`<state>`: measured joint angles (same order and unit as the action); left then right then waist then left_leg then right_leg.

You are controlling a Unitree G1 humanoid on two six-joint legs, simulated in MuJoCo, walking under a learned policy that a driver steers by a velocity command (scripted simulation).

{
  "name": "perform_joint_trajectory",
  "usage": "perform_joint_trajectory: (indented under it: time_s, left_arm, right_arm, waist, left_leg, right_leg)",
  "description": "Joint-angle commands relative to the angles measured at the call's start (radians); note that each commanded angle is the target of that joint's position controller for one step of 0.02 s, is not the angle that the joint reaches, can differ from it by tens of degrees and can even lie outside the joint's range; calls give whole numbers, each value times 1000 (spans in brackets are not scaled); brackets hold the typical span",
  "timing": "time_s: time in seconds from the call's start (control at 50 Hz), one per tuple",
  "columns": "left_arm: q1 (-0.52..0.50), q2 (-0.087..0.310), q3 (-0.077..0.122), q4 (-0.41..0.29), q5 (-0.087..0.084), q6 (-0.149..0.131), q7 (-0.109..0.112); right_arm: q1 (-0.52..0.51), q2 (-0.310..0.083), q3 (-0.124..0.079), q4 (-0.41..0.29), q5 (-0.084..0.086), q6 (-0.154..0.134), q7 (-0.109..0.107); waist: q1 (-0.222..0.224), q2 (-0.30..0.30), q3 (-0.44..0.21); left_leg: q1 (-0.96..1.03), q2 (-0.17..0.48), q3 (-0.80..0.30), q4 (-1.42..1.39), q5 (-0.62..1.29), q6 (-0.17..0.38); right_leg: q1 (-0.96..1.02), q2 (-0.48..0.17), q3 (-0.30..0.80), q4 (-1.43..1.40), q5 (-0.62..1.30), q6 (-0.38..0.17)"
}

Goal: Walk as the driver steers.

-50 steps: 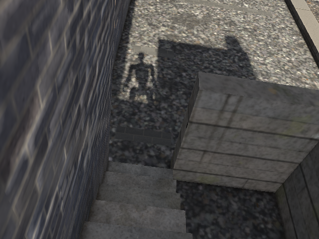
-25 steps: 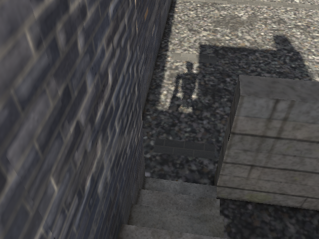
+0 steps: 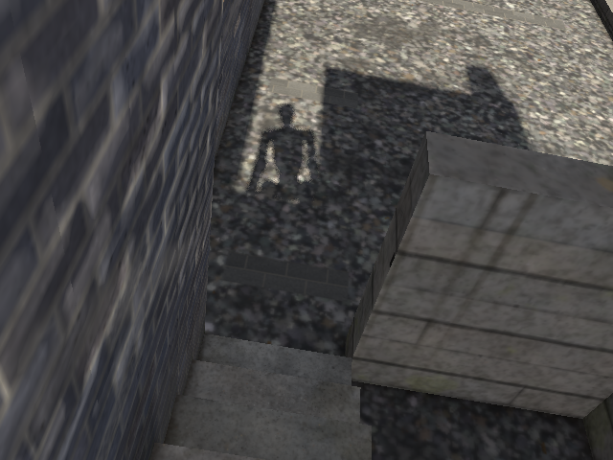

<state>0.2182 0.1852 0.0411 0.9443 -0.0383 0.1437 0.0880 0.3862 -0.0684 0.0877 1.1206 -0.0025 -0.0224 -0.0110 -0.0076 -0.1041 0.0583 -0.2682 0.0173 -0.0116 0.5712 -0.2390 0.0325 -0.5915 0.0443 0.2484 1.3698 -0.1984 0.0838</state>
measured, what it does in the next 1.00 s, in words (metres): steps to the right: right foot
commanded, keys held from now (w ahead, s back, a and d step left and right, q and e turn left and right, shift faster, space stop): no key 0.18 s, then w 0.16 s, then no key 0.66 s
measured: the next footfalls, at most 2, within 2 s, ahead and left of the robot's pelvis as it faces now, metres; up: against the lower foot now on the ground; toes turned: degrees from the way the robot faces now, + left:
right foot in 0.14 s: +0.06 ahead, -0.25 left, +0.00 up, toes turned +8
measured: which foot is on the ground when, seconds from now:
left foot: down 0.00-1.00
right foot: up 0.00-0.12, down 0.14-1.00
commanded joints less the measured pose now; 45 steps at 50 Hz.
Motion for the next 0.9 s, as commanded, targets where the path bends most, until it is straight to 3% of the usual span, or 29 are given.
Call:
perform_joint_trajectory:
  time_s: [0.02, 0.04, 0.06, 0.08, 0.1, 0.12, 0.14, 0.16, 0.18, 0.2, 0.22, 0.24, 0.26, 0.3, 0.32, 0.34, 0.36, 0.38, 0.42, 0.44, 0.46, 0.52, 0.58, 0.66, 0.74, 0.9]
  left_arm:
    - [9, -53, -22, -64, 19, 8, -20]
    - [-3, -50, -31, -68, 17, 6, -31]
    - [44, -42, -33, -33, 24, -1, -41]
    - [99, -34, -31, -9, 38, -11, -49]
    - [129, -19, -31, 14, 56, -24, -52]
    - [87, -9, -39, 1, 66, -37, -48]
    - [83, 3, -40, -8, 58, -45, -48]
    - [47, 55, -33, -15, 74, -48, -43]
    - [47, 100, -22, -11, 59, -49, -41]
    - [100, 91, -28, -4, 51, -47, -36]
    - [117, 73, -34, -21, 49, -45, -37]
    - [96, 88, -34, -5, 39, -46, -50]
    - [68, 67, -42, -34, 39, -64, -53]
    - [58, 111, -36, -42, 43, -99, -67]
    - [49, 132, -33, -48, 40, -111, -74]
    - [50, 145, -30, -64, 40, -119, -75]
    - [50, 143, -30, -64, 33, -130, -73]
    - [46, 139, -38, -67, 39, -136, -77]
    - [87, 142, -45, -68, 59, -151, -92]
    - [95, 158, -41, -70, 50, -160, -93]
    - [88, 172, -42, -80, 45, -157, -97]
    - [112, 193, -39, -84, 38, -158, -111]
    - [94, 204, -40, -97, 32, -161, -118]
    - [52, 218, -40, -95, 32, -155, -123]
    - [44, 219, -43, -89, 35, -150, -124]
    - [46, 218, -47, -102, 41, -142, -114]
  right_arm:
    - [-50, -129, -9, -57, -8, 3, -33]
    - [-72, -175, -23, -68, -11, 14, -33]
    - [-58, -212, -41, -66, -9, 10, -27]
    - [-97, -252, -58, -70, -2, -5, -23]
    - [-114, -244, -61, -64, 12, -9, -29]
    - [-61, -197, -58, -42, 29, -1, -32]
    - [-34, -166, -52, -28, 30, 17, -24]
    - [11, -188, -67, -10, 36, 24, -11]
    - [47, -212, -80, -10, 31, 23, -4]
    - [55, -256, -93, -8, 40, 26, -5]
    - [-5, -268, -99, -26, 51, 40, -8]
    - [-32, -234, -92, -40, 54, 57, -20]
    - [-108, -257, -91, -57, 45, 72, -30]
    - [-145, -228, -81, -82, 18, 92, -37]
    - [-155, -232, -81, -103, 22, 96, -42]
    - [-132, -251, -86, -103, 32, 89, -46]
    - [-163, -238, -71, -116, 25, 84, -36]
    - [-173, -235, -61, -120, 13, 83, -31]
    - [-146, -296, -63, -96, 12, 68, -25]
    - [-131, -315, -60, -102, 13, 54, -28]
    - [-137, -330, -56, -104, 19, 50, -34]
    - [-145, -345, -45, -111, 16, 59, -51]
    - [-155, -368, -44, -119, 11, 67, -55]
    - [-198, -356, -39, -152, 6, 76, -50]
    - [-195, -369, -43, -166, 6, 82, -48]
    - [-181, -390, -46, -137, 5, 73, -50]
  waist:
    - [43, 315, -10]
    - [34, 352, 12]
    - [31, 336, 21]
    - [62, 354, 66]
    - [73, 323, 109]
    - [42, 277, 147]
    - [36, 266, 199]
    - [-5, 197, 184]
    - [-38, 114, 102]
    - [-31, 126, -11]
    - [-9, 179, -50]
    - [-25, 97, -40]
    - [10, 143, 0]
    - [-5, 65, -15]
    - [-19, 17, -25]
    - [-18, 12, -8]
    - [-18, -6, 16]
    - [-21, -5, 36]
    - [-9, 60, -7]
    - [-3, 50, -20]
    - [1, 21, -55]
    - [14, 46, -87]
    - [18, 63, -116]
    - [17, 44, -106]
    - [18, 68, -120]
    - [17, 103, -67]
  left_leg:
    - [-101, 164, -170, -310, -71, -49]
    - [-159, 175, -175, -363, -177, -51]
    - [-271, 170, -158, -404, -227, -45]
    - [-328, 177, -164, -384, -183, -24]
    - [-308, 171, -135, -347, -96, -10]
    - [-208, 142, -126, -330, -12, -20]
    - [-79, 148, -186, -288, 86, -22]
    - [4, 138, -213, -238, 310, -42]
    - [71, 131, -227, -199, 499, -48]
    - [134, 122, -220, -185, 461, -36]
    - [154, 90, -202, -172, 281, -16]
    - [151, 56, -146, -254, 40, -23]
    - [138, 33, -123, -239, -58, -42]
    - [159, 8, -67, -200, -102, -41]
    - [156, -10, -32, -170, -155, -34]
    - [134, -11, -34, -176, -167, -29]
    - [121, -2, -41, -173, -116, -19]
    - [112, 22, -65, -193, -3, -18]
    - [159, 42, -99, -213, 212, -54]
    - [195, 51, -100, -206, 319, -84]
    - [224, 61, -106, -207, 381, -99]
    - [246, 60, -106, -221, 442, -114]
    - [260, 64, -108, -251, 411, -121]
    - [256, 72, -114, -285, 436, -123]
    - [272, 76, -107, -296, 423, -127]
    - [247, 86, -111, -331, 328, -134]
  right_leg:
    - [263, -64, -59, -522, 111, 49]
    - [372, -71, -95, -617, 81, 53]
    - [511, -50, -152, -520, 125, 70]
    - [526, -79, -125, -469, 146, 64]
    - [476, -110, -111, -532, 111, 54]
    - [411, -117, -103, -731, 47, 44]
    - [349, -145, -75, -1015, 25, 24]
    - [347, -141, -70, -1026, 68, 25]
    - [397, -138, -77, -983, 114, 30]
    - [452, -130, -98, -1002, 62, 29]
    - [442, -124, -122, -1040, 23, 20]
    - [390, -93, -131, -1033, -85, 1]
    - [361, -82, -133, -1067, -105, -12]
    - [350, -72, -133, -1085, -142, -45]
    - [342, -70, -116, -1106, -251, -66]
    - [344, -84, -92, -1133, -334, -74]
    - [347, -93, -82, -1152, -290, -86]
    - [364, -94, -81, -1148, -151, -82]
    - [446, -95, -103, -1102, 321, -68]
    - [471, -100, -99, -1097, 486, -62]
    - [505, -101, -100, -1092, 579, -56]
    - [549, -102, -107, -1087, 681, -56]
    - [586, -112, -104, -1095, 698, -66]
    - [577, -108, -107, -1091, 709, -77]
    - [565, -105, -107, -1104, 630, -80]
    - [529, -96, -110, -1148, 384, -60]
